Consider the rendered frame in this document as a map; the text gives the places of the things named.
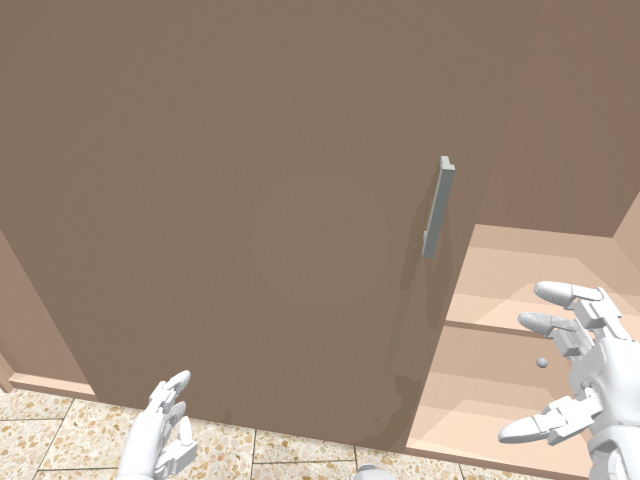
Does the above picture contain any handle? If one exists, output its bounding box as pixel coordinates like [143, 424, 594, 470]
[422, 156, 455, 259]

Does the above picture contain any wardrobe door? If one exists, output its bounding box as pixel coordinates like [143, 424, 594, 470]
[0, 229, 89, 384]
[0, 0, 545, 453]

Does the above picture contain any robot left hand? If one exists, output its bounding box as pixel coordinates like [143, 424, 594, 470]
[116, 370, 198, 480]

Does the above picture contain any robot right hand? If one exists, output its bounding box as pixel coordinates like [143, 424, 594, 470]
[498, 281, 640, 446]

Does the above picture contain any robot right shin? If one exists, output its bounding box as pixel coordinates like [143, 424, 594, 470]
[357, 464, 377, 473]

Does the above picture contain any robot right forearm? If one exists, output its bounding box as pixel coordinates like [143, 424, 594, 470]
[587, 425, 640, 480]

